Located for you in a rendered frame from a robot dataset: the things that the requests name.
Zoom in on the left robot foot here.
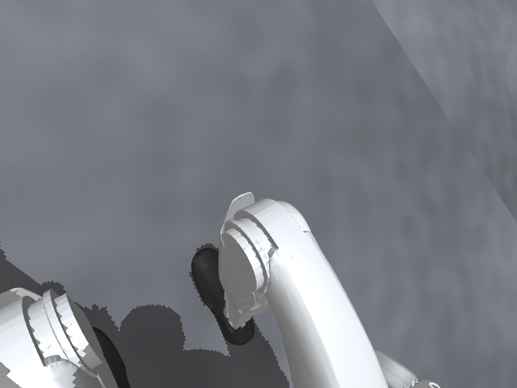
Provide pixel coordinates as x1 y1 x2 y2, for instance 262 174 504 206
92 327 131 388

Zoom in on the right robot foot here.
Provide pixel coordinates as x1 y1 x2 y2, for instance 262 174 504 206
191 248 254 345

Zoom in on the right robot hand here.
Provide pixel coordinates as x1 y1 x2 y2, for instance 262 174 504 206
374 348 421 388

